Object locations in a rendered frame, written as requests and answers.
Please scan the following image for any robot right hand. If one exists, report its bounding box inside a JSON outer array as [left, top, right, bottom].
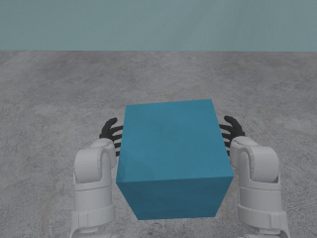
[[219, 115, 246, 156]]

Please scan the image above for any carton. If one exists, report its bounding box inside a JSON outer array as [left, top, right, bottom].
[[116, 99, 234, 220]]

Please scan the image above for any left robot forearm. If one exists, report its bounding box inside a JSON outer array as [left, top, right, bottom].
[[69, 138, 117, 238]]

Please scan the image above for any robot left hand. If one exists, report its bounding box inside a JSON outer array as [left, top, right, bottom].
[[99, 117, 124, 157]]

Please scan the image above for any right robot forearm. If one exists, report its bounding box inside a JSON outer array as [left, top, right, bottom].
[[229, 136, 290, 238]]

